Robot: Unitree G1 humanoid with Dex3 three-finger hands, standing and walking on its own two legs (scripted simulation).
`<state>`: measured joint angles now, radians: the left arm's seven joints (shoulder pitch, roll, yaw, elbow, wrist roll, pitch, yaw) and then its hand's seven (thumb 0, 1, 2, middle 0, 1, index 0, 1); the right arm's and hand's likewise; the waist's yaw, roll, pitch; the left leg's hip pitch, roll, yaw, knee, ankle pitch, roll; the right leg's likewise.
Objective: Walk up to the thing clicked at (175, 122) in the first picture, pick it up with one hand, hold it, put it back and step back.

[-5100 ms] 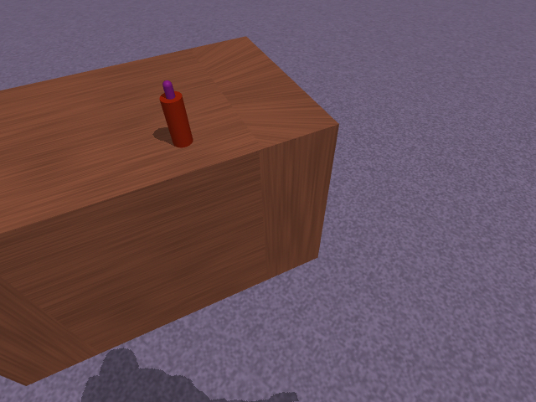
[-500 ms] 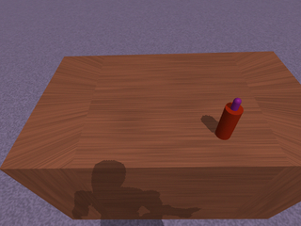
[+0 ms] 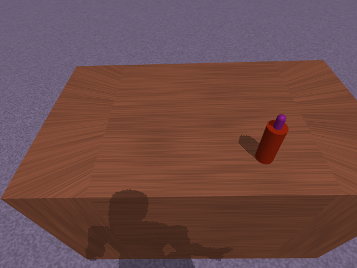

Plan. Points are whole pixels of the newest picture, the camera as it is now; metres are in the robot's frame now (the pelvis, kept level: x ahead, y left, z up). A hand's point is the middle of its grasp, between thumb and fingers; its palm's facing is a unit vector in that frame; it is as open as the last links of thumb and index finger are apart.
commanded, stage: stand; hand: right
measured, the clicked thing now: (272, 138) +0.45 -0.23 +0.00
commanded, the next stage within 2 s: rise first in 0.58 s
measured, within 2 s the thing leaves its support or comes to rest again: neither
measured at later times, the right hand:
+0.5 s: hand out of the picture +0.08 -0.25 -0.16, palm faces -0.03 +0.94 -0.33, open 7.4 cm
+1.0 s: hand (301, 266) +0.17 -0.25 -0.12, palm faces +0.24 +0.92 -0.32, open 13.0 cm
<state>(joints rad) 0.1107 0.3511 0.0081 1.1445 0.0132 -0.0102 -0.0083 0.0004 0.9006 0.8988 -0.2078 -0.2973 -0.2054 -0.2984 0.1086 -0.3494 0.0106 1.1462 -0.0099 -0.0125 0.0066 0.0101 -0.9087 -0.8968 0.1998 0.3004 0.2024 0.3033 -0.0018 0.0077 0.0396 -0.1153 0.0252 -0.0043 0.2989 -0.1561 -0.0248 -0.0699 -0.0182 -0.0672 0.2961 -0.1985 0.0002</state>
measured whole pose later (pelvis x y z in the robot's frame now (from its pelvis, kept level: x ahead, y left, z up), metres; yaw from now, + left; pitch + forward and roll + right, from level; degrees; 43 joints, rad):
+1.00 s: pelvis +0.00 +0.01 -0.01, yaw -2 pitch +3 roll +0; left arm 0.11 0.27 0.10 0.82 -0.03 -0.08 0.06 0.00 0.25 0.31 -0.07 -0.07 -0.07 -0.07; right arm 0.13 -0.30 -0.14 0.73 0.05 -0.05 -0.06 0.01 -0.25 -0.32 0.08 0.08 0.08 0.08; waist -0.01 0.00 0.00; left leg -0.26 0.03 0.03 0.41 -0.21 -0.02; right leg -0.23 -0.02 -0.03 0.42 -0.25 0.01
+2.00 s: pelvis +0.00 +0.01 -0.01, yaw -3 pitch -3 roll +0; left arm 0.23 0.23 0.14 0.65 -0.02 -0.08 0.06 -0.01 -0.54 0.05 -0.07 -0.05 -0.06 -0.06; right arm 0.43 -0.30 -0.24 -0.01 0.05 -0.16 -0.03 -0.01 0.54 -0.04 0.05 0.06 0.06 0.06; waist -0.04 -0.04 0.05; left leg -0.13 0.03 0.05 0.40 -0.22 -0.01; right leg -0.10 -0.02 -0.01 0.38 -0.23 0.01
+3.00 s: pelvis +0.00 +0.02 -0.01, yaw -4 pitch -1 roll +0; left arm 0.18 0.22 0.14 0.70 0.00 -0.09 0.08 -0.02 -0.53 0.04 -0.07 -0.05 -0.06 -0.05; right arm 0.27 -0.32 -0.42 0.12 0.14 -0.32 0.12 -0.01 0.48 -0.07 0.04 0.06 0.06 0.06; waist -0.02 -0.02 0.01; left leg -0.18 0.03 0.07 0.44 -0.25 -0.01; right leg -0.16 -0.02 0.01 0.44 -0.26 0.01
